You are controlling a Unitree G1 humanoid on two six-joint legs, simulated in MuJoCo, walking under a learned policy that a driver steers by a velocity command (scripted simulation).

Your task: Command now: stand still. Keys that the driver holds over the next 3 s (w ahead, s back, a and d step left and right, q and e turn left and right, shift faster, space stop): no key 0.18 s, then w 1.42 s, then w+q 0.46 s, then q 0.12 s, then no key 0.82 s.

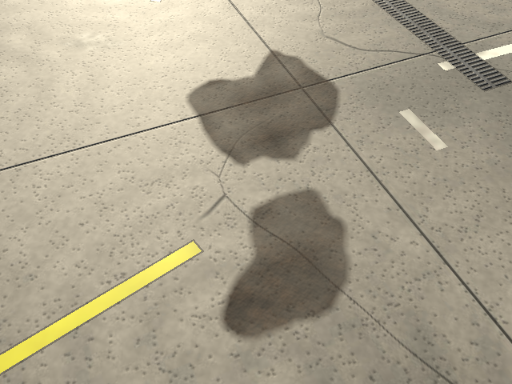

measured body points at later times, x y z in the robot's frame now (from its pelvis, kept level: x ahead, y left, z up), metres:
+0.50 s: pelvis +0.06 -0.03 -0.01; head +0.06 -0.05 +0.44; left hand +0.03 +0.22 -0.15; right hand +0.05 -0.29 -0.16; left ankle +0.00 +0.10 -0.70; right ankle +0.01 -0.13 -0.74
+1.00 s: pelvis +0.32 +0.01 -0.01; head +0.35 +0.01 +0.44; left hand +0.30 +0.27 -0.15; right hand +0.46 -0.24 -0.13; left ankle +0.39 +0.09 -0.74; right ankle +0.17 -0.13 -0.63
